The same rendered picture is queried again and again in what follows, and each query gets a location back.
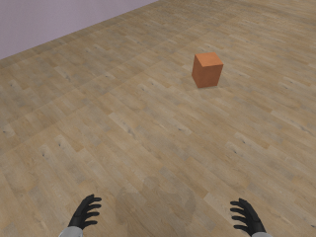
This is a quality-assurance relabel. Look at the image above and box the right robot hand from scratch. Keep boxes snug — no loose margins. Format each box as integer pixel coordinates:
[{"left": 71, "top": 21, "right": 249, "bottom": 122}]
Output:
[{"left": 230, "top": 198, "right": 267, "bottom": 237}]

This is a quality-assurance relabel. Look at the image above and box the left robot hand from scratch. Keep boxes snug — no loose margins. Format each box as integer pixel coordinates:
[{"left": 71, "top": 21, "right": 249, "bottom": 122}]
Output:
[{"left": 67, "top": 194, "right": 102, "bottom": 230}]

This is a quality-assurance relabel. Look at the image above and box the carton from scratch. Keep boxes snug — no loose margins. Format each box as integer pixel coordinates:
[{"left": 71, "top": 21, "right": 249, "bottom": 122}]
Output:
[{"left": 192, "top": 52, "right": 224, "bottom": 88}]

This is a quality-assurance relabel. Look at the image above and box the robot left forearm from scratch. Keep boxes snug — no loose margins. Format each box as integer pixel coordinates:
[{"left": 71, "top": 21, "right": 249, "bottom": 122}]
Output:
[{"left": 58, "top": 226, "right": 83, "bottom": 237}]

